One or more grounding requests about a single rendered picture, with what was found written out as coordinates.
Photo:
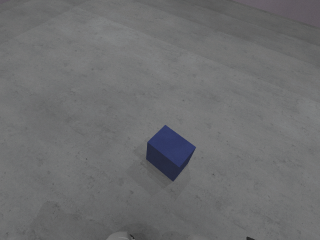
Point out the carton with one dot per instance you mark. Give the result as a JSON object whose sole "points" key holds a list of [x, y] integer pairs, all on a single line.
{"points": [[169, 152]]}

